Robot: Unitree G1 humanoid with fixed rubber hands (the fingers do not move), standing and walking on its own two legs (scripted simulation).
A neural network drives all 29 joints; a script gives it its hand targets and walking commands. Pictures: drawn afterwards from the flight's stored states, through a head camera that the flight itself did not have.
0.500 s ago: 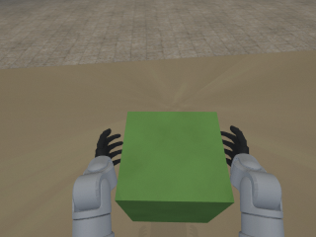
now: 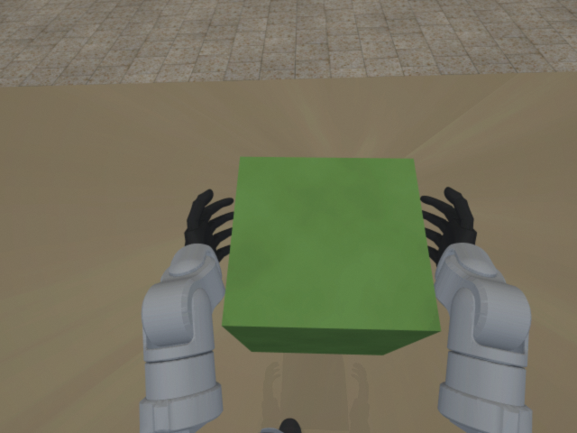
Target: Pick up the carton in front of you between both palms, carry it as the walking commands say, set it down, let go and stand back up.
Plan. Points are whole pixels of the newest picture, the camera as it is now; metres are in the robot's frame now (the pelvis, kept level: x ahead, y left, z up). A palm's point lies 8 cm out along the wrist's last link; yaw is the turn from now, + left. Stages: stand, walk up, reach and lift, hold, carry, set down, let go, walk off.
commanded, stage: carry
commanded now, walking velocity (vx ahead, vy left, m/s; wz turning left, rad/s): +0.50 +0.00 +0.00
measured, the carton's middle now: (320, 269) +0.35 +0.02 +0.03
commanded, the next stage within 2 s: none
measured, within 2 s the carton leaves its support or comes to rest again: neither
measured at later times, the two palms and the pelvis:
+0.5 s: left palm (257, 115) +0.68 +0.15 +0.06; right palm (421, 118) +0.67 -0.16 +0.06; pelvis +0.34 +0.01 -0.05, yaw +1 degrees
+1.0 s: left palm (263, 54) +0.99 +0.18 +0.02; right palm (385, 52) +1.00 -0.13 +0.02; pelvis +0.66 +0.02 -0.09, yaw -1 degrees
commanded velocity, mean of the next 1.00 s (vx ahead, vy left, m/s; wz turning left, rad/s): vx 0.50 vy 0.00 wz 0.00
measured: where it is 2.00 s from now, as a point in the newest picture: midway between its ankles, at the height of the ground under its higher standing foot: (317, 204)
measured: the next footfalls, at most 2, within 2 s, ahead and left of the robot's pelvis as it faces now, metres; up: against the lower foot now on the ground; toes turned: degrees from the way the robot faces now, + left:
left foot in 0.04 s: +0.18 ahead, +0.06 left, -0.04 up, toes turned +4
right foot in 0.52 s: +0.51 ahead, -0.05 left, -0.08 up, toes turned -3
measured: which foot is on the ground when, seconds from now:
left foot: up 0.00-0.02, down 0.04-0.50, up 0.52-0.98, down 1.00-1.00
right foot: down 0.00-0.04, up 0.06-0.50, down 0.52-1.00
